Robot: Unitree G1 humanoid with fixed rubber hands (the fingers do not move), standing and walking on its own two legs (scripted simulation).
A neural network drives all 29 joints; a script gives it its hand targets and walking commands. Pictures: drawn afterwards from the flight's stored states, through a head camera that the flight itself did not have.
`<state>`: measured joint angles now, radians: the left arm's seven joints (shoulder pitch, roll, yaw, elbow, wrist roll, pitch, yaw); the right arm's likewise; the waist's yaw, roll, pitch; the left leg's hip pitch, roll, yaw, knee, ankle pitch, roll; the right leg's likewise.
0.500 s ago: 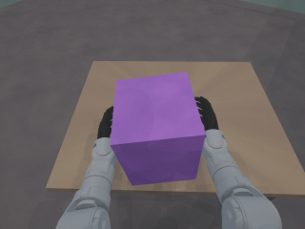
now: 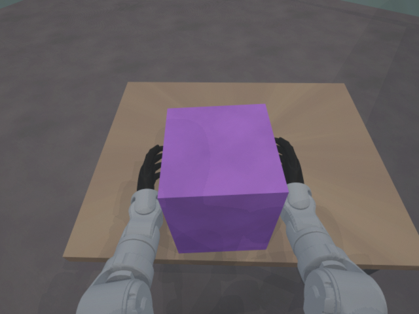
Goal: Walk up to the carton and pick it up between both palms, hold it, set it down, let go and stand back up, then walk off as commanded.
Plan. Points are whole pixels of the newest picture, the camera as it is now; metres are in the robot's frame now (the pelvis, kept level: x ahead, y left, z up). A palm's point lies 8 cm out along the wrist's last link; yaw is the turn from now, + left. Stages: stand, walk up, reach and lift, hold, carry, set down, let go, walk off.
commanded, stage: set down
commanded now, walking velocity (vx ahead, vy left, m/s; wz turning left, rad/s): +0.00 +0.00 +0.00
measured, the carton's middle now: (219, 182) +0.39 -0.03 +0.00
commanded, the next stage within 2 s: none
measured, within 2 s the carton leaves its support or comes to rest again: neither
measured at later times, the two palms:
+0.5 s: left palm (150, 184) +0.39 +0.12 +0.02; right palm (295, 191) +0.35 -0.18 +0.00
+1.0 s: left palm (121, 229) +0.31 +0.18 -0.01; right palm (321, 206) +0.31 -0.22 +0.01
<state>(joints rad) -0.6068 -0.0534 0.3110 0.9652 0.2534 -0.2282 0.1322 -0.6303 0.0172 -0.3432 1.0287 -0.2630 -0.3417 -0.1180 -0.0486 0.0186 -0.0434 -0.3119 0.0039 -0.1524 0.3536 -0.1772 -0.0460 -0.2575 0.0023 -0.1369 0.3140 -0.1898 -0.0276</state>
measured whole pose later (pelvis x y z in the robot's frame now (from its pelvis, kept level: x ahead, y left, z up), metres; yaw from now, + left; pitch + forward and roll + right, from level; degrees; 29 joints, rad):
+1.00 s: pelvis -0.03 +0.01 -0.01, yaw -1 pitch +12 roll -2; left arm -0.33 0.04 0.17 0.71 0.07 -0.25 0.14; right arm -0.51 -0.17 -0.14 1.02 0.19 -0.35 -0.04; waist -0.05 -0.01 -0.11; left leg -0.52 0.01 -0.15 0.48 -0.18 -0.05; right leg -0.44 0.01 -0.14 0.39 -0.16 -0.03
